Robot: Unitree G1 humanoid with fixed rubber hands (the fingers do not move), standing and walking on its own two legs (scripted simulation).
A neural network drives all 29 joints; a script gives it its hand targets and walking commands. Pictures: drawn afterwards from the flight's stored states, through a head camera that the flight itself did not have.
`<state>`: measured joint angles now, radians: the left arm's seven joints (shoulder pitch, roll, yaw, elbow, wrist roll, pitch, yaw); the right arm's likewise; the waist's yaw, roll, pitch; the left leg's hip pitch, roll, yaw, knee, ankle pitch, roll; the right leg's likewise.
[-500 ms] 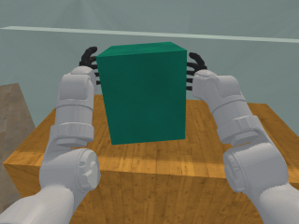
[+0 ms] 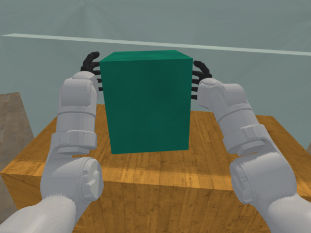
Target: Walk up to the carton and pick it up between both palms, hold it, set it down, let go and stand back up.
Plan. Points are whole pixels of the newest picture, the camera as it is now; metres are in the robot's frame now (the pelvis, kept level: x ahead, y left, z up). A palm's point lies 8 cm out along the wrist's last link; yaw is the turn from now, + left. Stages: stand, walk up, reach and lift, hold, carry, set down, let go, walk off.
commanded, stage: hold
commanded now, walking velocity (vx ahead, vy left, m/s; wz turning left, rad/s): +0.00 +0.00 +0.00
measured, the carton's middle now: (147, 95) +0.40 +0.01 +0.26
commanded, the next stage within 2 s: none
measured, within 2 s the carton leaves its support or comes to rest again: neither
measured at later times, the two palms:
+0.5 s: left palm (90, 79) +0.37 +0.15 +0.31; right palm (205, 89) +0.35 -0.13 +0.30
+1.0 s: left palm (90, 80) +0.37 +0.15 +0.31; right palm (203, 89) +0.36 -0.12 +0.30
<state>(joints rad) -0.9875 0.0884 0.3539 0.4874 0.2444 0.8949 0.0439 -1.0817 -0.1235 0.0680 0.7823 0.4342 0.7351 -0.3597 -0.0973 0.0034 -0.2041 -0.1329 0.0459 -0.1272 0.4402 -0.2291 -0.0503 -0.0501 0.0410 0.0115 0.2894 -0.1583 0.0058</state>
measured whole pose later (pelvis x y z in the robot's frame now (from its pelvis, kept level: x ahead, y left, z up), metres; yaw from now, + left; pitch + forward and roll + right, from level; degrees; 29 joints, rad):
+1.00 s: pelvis +0.00 +0.00 +0.00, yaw +0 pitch -4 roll -2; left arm -0.98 0.08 0.35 0.44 0.26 0.88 0.04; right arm -1.06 -0.13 0.07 0.71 0.43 0.74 -0.37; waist -0.11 0.01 -0.17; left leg -0.13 0.04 -0.13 0.44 -0.23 -0.05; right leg -0.04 0.04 0.01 0.28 -0.16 0.01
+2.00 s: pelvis +0.00 +0.00 +0.00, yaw +0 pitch -4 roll -2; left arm -0.98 0.09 0.34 0.47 0.25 0.87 0.04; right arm -1.06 -0.13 0.07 0.73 0.43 0.74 -0.37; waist -0.11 0.01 -0.19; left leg -0.15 0.04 -0.14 0.44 -0.22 -0.05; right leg -0.06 0.04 0.02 0.29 -0.16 0.01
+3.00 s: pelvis +0.00 +0.01 +0.00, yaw +0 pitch -3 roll -3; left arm -1.00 0.08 0.36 0.52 0.22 0.85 0.06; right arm -1.11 -0.15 0.07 0.78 0.45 0.74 -0.37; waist -0.10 0.03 -0.19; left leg -0.18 0.04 -0.13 0.45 -0.22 -0.04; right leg -0.07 0.04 0.03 0.27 -0.14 0.01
